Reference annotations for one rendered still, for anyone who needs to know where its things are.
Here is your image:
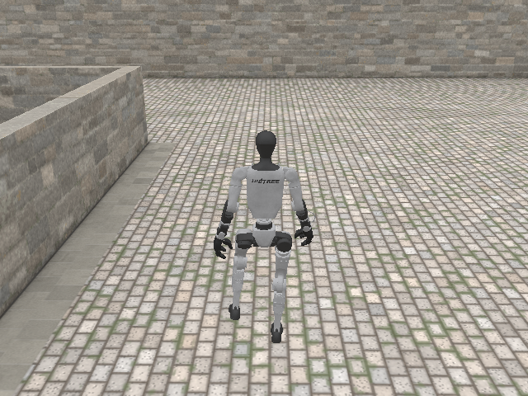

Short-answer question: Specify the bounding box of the right robot foot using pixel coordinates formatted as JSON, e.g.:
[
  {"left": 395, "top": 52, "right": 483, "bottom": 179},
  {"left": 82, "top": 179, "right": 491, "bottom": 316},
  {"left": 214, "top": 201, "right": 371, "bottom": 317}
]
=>
[{"left": 271, "top": 323, "right": 283, "bottom": 343}]

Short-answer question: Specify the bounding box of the robot right upper arm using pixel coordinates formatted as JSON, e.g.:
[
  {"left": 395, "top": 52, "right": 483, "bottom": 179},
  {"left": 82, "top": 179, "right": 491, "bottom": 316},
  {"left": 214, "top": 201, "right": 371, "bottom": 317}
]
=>
[{"left": 283, "top": 167, "right": 304, "bottom": 211}]

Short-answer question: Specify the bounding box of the left robot forearm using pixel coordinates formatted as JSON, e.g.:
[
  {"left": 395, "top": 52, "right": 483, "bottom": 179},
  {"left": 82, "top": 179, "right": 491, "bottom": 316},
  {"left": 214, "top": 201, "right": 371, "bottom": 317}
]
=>
[{"left": 215, "top": 200, "right": 233, "bottom": 240}]

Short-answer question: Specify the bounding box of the robot right thigh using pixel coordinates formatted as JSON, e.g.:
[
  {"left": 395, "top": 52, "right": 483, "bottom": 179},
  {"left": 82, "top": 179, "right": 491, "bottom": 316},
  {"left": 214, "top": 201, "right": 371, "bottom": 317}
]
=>
[{"left": 272, "top": 231, "right": 292, "bottom": 293}]

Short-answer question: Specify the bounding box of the right robot forearm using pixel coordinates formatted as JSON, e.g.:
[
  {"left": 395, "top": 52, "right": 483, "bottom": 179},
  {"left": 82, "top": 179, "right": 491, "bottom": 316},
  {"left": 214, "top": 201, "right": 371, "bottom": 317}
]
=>
[{"left": 296, "top": 199, "right": 312, "bottom": 232}]

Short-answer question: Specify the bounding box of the robot left hand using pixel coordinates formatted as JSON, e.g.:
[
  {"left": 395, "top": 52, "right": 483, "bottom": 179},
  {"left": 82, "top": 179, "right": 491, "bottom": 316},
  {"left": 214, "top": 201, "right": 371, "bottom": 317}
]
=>
[{"left": 214, "top": 236, "right": 233, "bottom": 259}]

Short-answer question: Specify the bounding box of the robot left upper arm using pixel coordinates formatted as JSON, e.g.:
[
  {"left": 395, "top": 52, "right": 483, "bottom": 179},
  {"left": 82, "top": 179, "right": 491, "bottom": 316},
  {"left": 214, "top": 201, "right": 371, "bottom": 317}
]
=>
[{"left": 226, "top": 166, "right": 248, "bottom": 213}]

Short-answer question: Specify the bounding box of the robot right hand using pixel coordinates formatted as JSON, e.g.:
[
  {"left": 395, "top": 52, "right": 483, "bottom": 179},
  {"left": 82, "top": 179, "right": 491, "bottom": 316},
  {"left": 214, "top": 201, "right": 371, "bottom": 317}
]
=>
[{"left": 295, "top": 228, "right": 314, "bottom": 246}]

